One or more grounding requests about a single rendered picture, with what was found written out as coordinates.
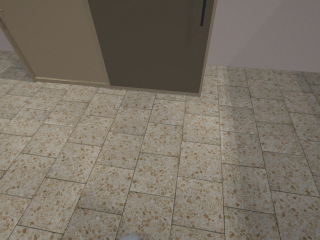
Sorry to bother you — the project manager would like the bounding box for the wardrobe door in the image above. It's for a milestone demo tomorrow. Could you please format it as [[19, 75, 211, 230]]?
[[87, 0, 214, 93], [0, 0, 110, 83]]

